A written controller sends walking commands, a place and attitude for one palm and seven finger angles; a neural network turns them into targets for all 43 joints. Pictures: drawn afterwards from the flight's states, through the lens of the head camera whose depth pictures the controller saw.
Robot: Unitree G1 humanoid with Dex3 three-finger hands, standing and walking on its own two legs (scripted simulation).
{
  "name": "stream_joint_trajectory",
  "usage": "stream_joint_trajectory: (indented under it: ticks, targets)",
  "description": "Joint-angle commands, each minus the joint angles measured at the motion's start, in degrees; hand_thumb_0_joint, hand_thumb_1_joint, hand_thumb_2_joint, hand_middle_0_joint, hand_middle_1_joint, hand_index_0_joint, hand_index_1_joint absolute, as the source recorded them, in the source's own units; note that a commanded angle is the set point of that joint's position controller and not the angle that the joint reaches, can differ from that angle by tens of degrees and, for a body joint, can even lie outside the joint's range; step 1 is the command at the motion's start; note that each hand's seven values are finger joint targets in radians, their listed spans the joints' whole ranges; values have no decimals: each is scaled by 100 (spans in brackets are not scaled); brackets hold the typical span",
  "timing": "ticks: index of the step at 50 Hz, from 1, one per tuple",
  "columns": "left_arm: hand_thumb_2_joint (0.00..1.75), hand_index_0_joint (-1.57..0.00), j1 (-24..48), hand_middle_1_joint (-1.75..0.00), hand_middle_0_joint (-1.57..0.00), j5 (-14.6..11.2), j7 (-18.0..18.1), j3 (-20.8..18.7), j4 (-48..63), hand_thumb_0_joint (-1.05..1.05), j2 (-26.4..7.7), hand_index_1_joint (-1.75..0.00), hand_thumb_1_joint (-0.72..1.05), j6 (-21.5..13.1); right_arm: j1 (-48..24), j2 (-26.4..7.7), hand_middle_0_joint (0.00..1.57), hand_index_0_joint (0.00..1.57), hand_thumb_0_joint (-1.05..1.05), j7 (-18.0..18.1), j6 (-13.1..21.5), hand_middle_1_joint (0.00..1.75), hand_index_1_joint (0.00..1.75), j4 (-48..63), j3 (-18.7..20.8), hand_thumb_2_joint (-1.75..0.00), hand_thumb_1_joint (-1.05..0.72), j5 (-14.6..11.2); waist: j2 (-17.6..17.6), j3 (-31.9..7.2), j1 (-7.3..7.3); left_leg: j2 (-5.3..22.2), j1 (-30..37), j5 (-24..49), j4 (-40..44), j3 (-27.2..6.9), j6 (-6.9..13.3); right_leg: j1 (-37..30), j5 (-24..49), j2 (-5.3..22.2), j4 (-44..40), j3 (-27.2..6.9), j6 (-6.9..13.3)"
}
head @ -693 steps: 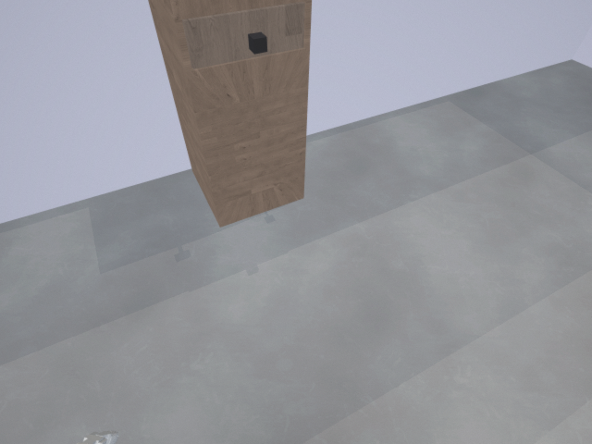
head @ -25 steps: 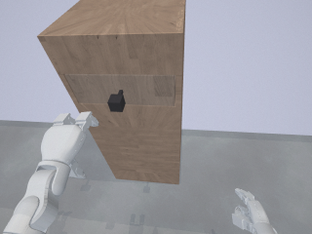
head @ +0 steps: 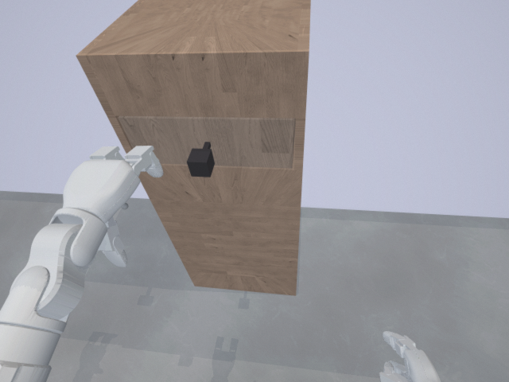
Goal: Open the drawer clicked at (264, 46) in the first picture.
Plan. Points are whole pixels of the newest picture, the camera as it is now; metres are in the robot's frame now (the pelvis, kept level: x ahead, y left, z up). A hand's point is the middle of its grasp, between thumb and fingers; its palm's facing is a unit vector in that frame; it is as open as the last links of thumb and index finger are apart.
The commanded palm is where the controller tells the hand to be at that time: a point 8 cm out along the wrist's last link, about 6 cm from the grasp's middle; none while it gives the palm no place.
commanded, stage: raise the hand with hooked fingers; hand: left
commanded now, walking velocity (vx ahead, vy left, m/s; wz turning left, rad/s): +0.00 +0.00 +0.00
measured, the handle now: (203, 156) +0.54 +0.20 +0.03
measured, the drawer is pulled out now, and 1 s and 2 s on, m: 0.00 0.00 0.00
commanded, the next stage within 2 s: move the hooked fingers above the handle in 0.18 s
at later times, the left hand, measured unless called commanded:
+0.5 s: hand (135, 210) +0.31 +0.22 +0.13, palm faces +0.04 -0.05 -1.00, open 13.8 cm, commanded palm +0.30 +0.23 +0.19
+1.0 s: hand (158, 183) +0.38 +0.22 +0.11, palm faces +0.00 -0.04 -1.00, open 13.8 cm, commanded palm +0.37 +0.23 +0.18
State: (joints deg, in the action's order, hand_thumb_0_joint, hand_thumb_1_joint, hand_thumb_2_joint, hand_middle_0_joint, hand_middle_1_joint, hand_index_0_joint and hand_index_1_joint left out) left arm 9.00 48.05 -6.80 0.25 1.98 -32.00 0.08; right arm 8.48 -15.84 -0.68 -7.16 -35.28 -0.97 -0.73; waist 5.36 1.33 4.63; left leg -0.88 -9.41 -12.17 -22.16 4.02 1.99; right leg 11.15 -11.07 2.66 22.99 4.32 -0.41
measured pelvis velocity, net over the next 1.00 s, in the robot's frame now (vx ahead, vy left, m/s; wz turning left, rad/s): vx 0.01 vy -0.02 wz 0.00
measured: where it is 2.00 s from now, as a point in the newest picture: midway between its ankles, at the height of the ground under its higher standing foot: outside the picture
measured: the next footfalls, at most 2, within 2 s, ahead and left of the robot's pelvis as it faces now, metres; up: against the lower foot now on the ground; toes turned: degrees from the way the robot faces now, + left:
none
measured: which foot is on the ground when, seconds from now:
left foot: down 0.00-1.00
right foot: down 0.00-1.00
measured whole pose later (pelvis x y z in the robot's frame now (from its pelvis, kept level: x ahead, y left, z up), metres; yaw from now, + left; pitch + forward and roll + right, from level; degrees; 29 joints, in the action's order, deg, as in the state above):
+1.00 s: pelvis +0.01 -0.02 +0.00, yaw +0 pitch +3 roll +1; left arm 23.2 51.2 -1.9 2.7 -19.0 -31.2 -5.2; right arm 12.5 -17.1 1.8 -7.5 -37.7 1.7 -1.8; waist 4.5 -0.4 2.5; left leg 0.2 -14.5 -13.1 -24.2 3.6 0.7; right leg 16.7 -12.8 1.7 26.0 4.6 0.9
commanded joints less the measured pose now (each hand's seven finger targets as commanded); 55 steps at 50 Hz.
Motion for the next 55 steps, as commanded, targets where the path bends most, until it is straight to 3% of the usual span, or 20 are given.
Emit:
stream_joint_trajectory:
  ticks: [1, 4, 7, 13, 17, 19, 22, 24, 27, 28, 32, 35, 37, 39, 41, 43, 46, 47, 51, 55]
  targets:
    - [30, -30, 1666, -120, -30, -1, 479, -983, 1328, 0, -1353, -120, -50, -235, -810, -570, 20, 20, 0, 34, 335, 30, 30, 883, 282, -90, -90, -18, -160, -1503, 116, -5, 141, 1522, 313, -378, -89, -763, 772, -261, -123, -193, 248]
    - [30, -30, 1712, -120, -30, 4, 666, -1006, 1137, 0, -1342, -120, -50, -221, -800, -556, 20, 20, 0, 44, 384, 30, 30, 793, 292, -90, -90, -41, -159, -1403, 107, -5, 58, 1244, 359, -372, -92, -713, 511, -249, -172, -209, 249]
    - [30, -30, 1767, -120, -30, 55, 778, -1086, 1182, 0, -1436, -120, -50, -149, -892, -566, 20, 20, 0, 48, 412, 30, 30, 777, 304, -90, -90, -68, -121, -1558, 123, -1, 129, 1268, 332, -368, -92, -760, 544, -267, -159, -254, 249]
    - [30, -30, 1624, -120, -30, 48, 595, -670, 893, 0, -1112, -120, -50, 79, -947, -568, 20, 20, 0, 84, 372, 30, 30, 759, 262, -90, -90, -85, -468, -1341, 46, -35, -4, 1059, 376, -284, -62, -777, 466, -210, -219, -249, 214]
    - [30, -30, 1691, -120, -30, 80, 493, -839, 813, 0, -1318, -120, -50, 49, -969, -582, 20, 20, 0, 118, 350, 30, 30, 769, 241, -90, -90, -80, -515, -1312, 36, -44, -8, 1002, 349, -282, -40, -767, 489, -245, -265, -284, 201]
    - [30, -30, 2003, -120, -30, 105, 463, -545, 635, 0, -1081, -120, -50, -21, -896, -552, 20, 20, 0, 152, 328, 30, 30, 714, 225, -90, -90, -70, -530, -1203, -53, -59, -34, 965, 374, -272, -45, -632, 426, -225, -274, -214, 195]
    - [30, -30, 2446, -120, -30, 144, 499, -630, 332, 0, -1244, -120, -50, -112, -876, -558, 20, 20, 0, 205, 356, 30, 30, 668, 222, -90, -90, -103, -442, -1139, -99, -61, -26, 688, 352, -267, -41, -479, 111, -251, -371, -267, 188]
    - [30, -30, 2839, -120, -30, 214, 555, -369, 231, 0, -1063, -120, -50, -205, -775, -520, 20, 20, 0, 233, 380, 30, 30, 637, 235, -90, -90, -79, -350, -1280, -128, -85, 37, 745, 332, -280, -36, -440, 138, -228, -314, -234, 203]
    - [30, -30, 3200, -120, -30, 280, 653, -563, -59, 0, -1318, -120, -50, -269, -723, -553, 20, 20, 0, 260, 386, 30, 30, 597, 246, -90, -90, -86, -322, -1494, -116, -97, 6, 766, 292, -284, -44, -535, 186, -232, -293, -281, 209]
    - [30, -30, 3298, -120, -30, 289, 663, -399, -115, 0, -1166, -120, -50, -291, -683, -521, 20, 20, 0, 256, 387, 30, 30, 597, 245, -90, -90, -77, -289, -1603, -113, -116, 6, 822, 271, -264, -36, -582, 252, -194, -251, -282, 211]
    - [30, -30, 3234, -120, -30, 275, 688, -579, -629, 0, -1301, -120, -50, -226, -591, -574, 20, 20, 0, 246, 319, 30, 30, 577, 275, -90, -90, -99, -466, -1645, -78, -109, -162, 1030, 218, -234, -31, -731, 636, -195, -192, -312, 212]
    - [30, -30, 3292, -120, -30, 279, 642, -417, -845, 0, -1166, -120, -50, -194, -528, -598, 20, 20, 0, 248, 252, 30, 30, 602, 292, -90, -90, -110, -553, -1589, -97, -111, -303, 1016, 218, -187, -18, -714, 707, -166, -136, -302, 201]
    - [30, -30, 3200, -120, -30, 297, 626, -677, -926, 0, -1434, -120, -50, -223, -464, -647, 20, 20, 0, 247, 236, 30, 30, 635, 322, -90, -90, -104, -622, -1737, -42, -112, -323, 1136, 179, -184, -3, -862, 869, -173, -81, -337, 201]
    - [30, -30, 3174, -120, -30, 280, 604, -716, -962, 0, -1466, -120, -50, -275, -405, -644, 20, 20, 0, 262, 213, 30, 30, 640, 342, -90, -90, -100, -612, -1805, -40, -122, -409, 1234, 121, -167, 23, -944, 1089, -147, 2, -360, 195]
    - [30, -30, 3185, -120, -30, 278, 608, -785, -964, 0, -1528, -120, -50, -350, -336, -662, 20, 20, 0, 268, 185, 30, 30, 639, 378, -90, -90, -109, -612, -1825, -53, -121, -412, 1281, 89, -148, 31, -878, 1175, -169, 42, -356, 188]
    - [30, -30, 3328, -120, -30, 240, 614, -558, -900, 0, -1302, -120, -50, -434, -290, -656, 20, 20, 0, 268, 202, 30, 30, 659, 404, -90, -90, -119, -577, -1826, -126, -119, -350, 1278, 46, -160, 44, -724, 1126, -185, 46, -343, 186]
    - [30, -30, 3530, -120, -30, 269, 706, -557, -902, 0, -1324, -120, -50, -550, -133, -661, 20, 20, 0, 281, 226, 30, 30, 603, 465, -90, -90, -120, -510, -1975, -154, -123, -241, 1430, -41, -169, 59, -614, 1247, -213, 111, -338, 199]
    - [30, -30, 3575, -120, -30, 272, 747, -692, -945, 0, -1473, -120, -50, -577, -87, -694, 20, 20, 0, 279, 226, 30, 30, 579, 470, -90, -90, -112, -574, -2025, -159, -114, -267, 1465, -56, -178, 53, -655, 1265, -218, 113, -352, 200]
    - [30, -30, 3846, -120, -30, 336, 897, -680, -1348, 0, -1485, -120, -50, -562, 40, -688, 20, 20, 0, 301, 213, 30, 30, 457, 491, -90, -90, -133, -523, -1935, -210, -117, -357, 1436, -100, -161, 44, -478, 1253, -230, 163, -325, 206]
    - [30, -30, 4161, -120, -30, 430, 988, -529, -1318, 0, -1391, -120, -50, -534, 112, -664, 20, 20, 0, 274, 213, 30, 30, 452, 524, -90, -90, -120, -266, -2310, -226, -107, -155, 1792, -209, -181, 33, -459, 1470, -254, 286, -305, 242]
